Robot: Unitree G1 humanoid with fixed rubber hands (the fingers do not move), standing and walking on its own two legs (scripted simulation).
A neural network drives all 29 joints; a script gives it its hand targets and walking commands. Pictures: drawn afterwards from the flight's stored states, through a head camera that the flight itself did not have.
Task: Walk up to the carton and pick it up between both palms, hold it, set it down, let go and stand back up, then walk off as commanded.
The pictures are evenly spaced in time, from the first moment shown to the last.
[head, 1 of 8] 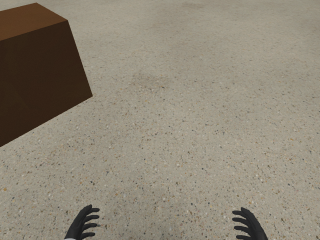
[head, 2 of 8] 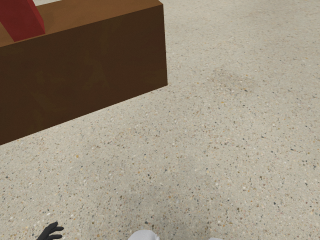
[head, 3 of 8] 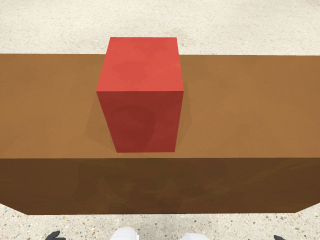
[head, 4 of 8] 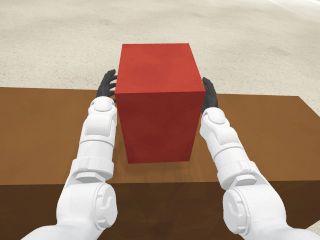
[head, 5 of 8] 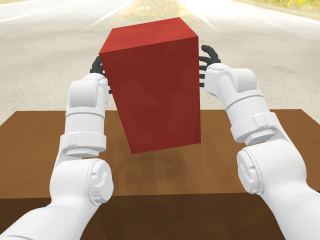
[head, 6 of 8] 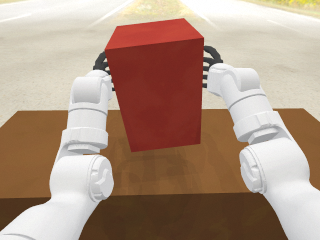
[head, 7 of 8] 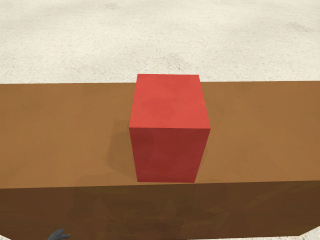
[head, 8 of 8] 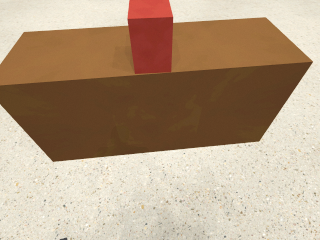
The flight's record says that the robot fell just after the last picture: no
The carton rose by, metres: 0.24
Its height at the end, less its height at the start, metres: +0.00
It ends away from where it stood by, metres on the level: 0.06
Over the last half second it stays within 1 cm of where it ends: yes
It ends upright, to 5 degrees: yes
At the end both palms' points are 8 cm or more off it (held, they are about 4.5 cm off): yes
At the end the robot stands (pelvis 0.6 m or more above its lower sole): yes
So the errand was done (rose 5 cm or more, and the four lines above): yes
